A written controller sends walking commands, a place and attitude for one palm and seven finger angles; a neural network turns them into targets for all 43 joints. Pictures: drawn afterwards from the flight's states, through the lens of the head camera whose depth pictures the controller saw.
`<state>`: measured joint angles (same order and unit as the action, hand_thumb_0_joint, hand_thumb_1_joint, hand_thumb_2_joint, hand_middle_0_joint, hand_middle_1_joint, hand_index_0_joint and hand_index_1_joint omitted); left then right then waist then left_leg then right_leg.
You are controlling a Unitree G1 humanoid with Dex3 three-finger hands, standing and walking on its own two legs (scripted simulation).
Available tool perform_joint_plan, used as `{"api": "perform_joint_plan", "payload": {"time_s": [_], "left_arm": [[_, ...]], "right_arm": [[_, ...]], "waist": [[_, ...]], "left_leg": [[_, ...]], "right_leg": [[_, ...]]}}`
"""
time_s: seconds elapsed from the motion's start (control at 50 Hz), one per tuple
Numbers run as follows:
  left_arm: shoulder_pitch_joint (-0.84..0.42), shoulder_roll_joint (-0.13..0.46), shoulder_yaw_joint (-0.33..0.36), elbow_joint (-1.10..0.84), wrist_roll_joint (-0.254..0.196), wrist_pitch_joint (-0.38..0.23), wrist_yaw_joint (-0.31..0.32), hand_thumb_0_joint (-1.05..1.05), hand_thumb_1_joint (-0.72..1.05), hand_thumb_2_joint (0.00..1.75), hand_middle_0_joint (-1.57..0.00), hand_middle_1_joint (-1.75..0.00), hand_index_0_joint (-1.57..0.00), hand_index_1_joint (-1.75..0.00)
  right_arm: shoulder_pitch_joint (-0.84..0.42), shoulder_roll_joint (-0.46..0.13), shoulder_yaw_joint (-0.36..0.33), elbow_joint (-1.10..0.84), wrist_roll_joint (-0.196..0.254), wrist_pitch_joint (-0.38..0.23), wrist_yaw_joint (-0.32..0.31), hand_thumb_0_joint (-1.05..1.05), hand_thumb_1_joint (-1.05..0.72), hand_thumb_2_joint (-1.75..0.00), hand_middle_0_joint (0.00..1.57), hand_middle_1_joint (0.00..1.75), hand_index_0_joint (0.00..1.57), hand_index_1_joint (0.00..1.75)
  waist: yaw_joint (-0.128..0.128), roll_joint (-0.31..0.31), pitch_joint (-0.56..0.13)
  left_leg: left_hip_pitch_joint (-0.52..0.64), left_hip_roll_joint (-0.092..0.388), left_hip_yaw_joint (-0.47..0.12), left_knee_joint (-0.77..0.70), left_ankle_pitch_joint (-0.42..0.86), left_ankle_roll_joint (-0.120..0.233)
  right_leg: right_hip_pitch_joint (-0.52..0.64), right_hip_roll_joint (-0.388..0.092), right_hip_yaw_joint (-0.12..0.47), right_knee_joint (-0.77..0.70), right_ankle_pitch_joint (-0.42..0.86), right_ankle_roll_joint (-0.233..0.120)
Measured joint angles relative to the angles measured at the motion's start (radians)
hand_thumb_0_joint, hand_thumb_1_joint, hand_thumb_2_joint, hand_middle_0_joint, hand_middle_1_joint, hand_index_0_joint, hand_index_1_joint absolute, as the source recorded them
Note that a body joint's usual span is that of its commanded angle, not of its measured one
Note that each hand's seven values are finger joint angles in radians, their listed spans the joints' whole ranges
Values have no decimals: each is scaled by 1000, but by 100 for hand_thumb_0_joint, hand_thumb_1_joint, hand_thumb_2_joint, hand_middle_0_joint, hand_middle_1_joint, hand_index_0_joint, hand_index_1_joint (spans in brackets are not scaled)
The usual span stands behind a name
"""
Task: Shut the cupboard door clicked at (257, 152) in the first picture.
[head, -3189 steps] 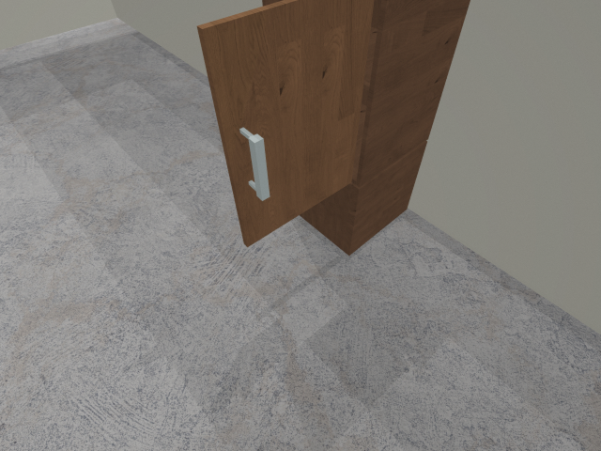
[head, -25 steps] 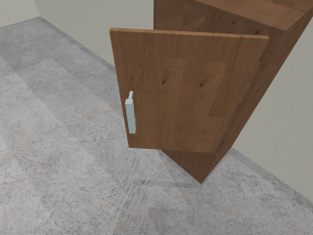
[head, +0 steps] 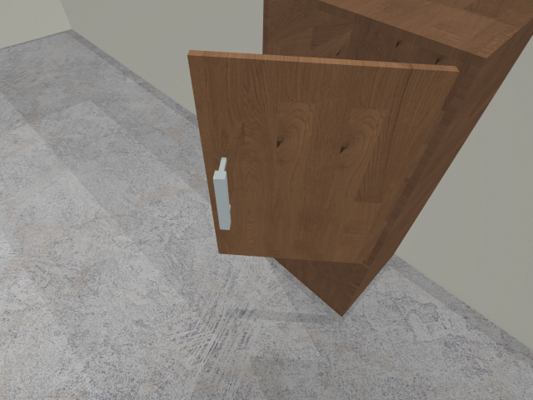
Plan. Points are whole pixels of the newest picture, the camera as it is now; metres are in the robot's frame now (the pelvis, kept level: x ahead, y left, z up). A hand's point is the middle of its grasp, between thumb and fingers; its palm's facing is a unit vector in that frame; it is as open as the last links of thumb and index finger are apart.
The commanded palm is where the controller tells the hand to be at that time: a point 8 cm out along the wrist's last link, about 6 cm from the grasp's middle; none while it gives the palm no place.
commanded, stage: look again from close up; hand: left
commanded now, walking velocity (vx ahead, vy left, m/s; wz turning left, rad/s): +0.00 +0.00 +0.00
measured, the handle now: (224, 195) +0.52 +0.12 -0.06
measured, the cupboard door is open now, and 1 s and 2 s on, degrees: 41 41 41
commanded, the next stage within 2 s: shuffle to correct the standing spot in 0.16 s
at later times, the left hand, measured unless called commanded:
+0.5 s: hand out of the picture +0.02 +0.20 -0.18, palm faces -0.02 -0.97 -0.23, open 7.4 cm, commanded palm none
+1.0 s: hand out of the picture -0.03 +0.13 -0.21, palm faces +0.04 -1.00 -0.09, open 7.4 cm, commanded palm none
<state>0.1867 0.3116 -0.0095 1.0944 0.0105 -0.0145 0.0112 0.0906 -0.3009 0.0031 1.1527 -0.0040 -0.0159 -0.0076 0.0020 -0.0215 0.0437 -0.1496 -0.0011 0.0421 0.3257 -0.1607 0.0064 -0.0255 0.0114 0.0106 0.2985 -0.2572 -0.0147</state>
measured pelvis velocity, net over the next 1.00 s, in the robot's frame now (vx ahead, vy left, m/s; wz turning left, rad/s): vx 0.06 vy -0.02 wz -0.03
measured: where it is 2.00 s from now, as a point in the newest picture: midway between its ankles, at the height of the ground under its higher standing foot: outside the picture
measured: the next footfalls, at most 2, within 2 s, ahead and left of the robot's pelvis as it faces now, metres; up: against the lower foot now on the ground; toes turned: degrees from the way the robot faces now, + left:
left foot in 0.92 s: +0.14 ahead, +0.07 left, +0.00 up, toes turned +8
right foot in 1.38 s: +0.13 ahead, -0.24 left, +0.00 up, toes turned -4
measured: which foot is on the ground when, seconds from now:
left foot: down 0.00-0.66, up 0.68-0.90, down 0.92-1.00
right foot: down 0.00-0.92, up 0.94-1.00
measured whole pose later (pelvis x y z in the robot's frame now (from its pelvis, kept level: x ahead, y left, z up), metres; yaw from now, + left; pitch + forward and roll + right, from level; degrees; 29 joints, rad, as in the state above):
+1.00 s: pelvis +0.06 -0.02 -0.03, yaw -2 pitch -2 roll -1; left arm 0.45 0.14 0.04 1.14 0.03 0.04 0.02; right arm 0.17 -0.11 -0.04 1.08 -0.02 -0.05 -0.05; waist 0.01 -0.09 0.08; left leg -0.33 0.04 0.18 0.67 -0.31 0.08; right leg -0.28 0.05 0.00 1.05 -0.51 -0.04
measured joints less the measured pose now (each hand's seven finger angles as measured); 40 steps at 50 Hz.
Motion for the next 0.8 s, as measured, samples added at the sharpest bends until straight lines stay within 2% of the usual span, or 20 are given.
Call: {"api": "perform_joint_plan", "payload": {"time_s": [0.34, 0.5, 0.6, 0.68, 0.76, 0.8], "left_arm": [[-6, -3, 3, 2, -2, 1, 5, 1, 90, 90, -20, -30, -20, -30], [64, -62, 0, 25, 3, 23, -1, 0, 90, 90, -19, -30, -20, -30], [120, -103, 8, 31, 7, 27, -10, 0, 91, 90, -19, -30, -20, -30], [164, -139, 21, 26, 8, 19, -7, 0, 90, 90, -19, -30, -20, -30], [213, -161, 33, 20, 13, 6, 13, 0, 90, 90, -19, -30, -20, -30], [237, -172, 35, 25, 17, 7, 19, 0, 90, 90, -19, -30, -20, -30]], "right_arm": [[8, 7, 2, 7, -3, -2, -4, 1, -91, -90, 20, 30, 20, 30], [73, 86, 2, 21, -12, 11, -1, 1, -91, -90, 20, 30, 20, 30], [132, 134, -11, 29, -11, 9, -7, 1, -91, -90, 20, 30, 20, 30], [171, 145, -24, 37, -9, 12, -21, 1, -91, -90, 20, 30, 20, 30], [174, 153, -37, 40, -12, 26, -31, 1, -91, -90, 20, 30, 20, 30], [160, 153, -44, 30, -12, 26, -33, 1, -91, -90, 20, 30, 20, 30]], "waist": [[-5, -4, -11], [-9, -25, -37], [-9, -32, -31], [-8, 6, -17], [4, 7, 7], [13, 1, 20]], "left_leg": [[-1, -3, 0, -4, 9, 4], [-19, -8, 11, 65, -45, 3], [-45, -4, 9, 123, -86, -6], [-97, 36, -10, 240, -143, -13], [-216, 50, 12, 536, -311, -4], [-255, 52, 34, 593, -333, -4]], "right_leg": [[-1, -3, -1, -4, 9, 6], [-41, -10, 9, 108, -63, 3], [-75, -6, 6, 186, -118, -13], [-63, 33, -21, 182, -132, -35], [-28, 53, -50, 153, -135, -55], [-11, 58, -53, 141, -138, -58]]}}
